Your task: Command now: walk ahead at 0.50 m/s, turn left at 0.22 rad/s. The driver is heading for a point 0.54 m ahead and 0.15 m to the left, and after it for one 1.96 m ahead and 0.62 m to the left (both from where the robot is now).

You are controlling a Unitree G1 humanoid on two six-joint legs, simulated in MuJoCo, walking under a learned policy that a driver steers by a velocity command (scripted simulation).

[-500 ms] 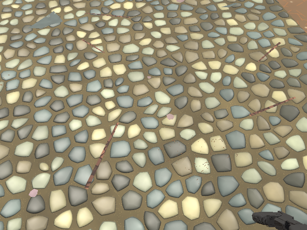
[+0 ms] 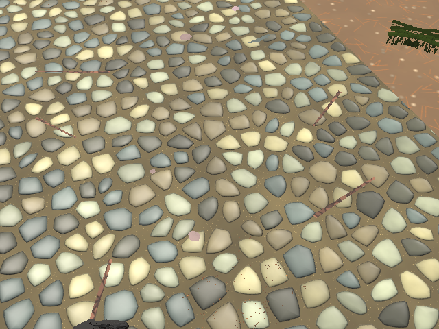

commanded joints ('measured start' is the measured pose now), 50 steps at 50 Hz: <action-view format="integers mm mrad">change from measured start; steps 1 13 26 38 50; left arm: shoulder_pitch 55 270 417 328 106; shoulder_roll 103 111 171 132 138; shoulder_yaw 31 54 68 58 39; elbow -43 50 126 -2 -96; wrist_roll -1 -17 -6 14 -7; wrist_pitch -30 -77 -46 11 46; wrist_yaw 16 45 61 46 48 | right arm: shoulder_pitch -3 -124 -473 -238 -92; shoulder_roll -191 -83 -85 -182 -219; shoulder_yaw -41 -46 -27 -66 -70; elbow -38 -125 -274 -200 -198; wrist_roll -3 -18 -29 17 2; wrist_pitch -2 77 77 44 76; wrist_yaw -12 35 66 -2 -26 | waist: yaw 96 62 123 128 41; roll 114 -42 -42 34 113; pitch -16 -16 52 -77 -90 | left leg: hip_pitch -31 -674 -648 -185 -49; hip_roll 270 168 105 233 203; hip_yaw -170 -57 112 -232 -285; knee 132 910 424 100 172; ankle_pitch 721 88 155 903 920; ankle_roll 115 3 67 226 146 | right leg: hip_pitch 168 418 630 10 -91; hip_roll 58 -219 -239 -55 3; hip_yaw -11 75 -196 47 52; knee -89 -450 -334 607 267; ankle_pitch -82 59 462 -276 -91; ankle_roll -26 -116 -90 70 69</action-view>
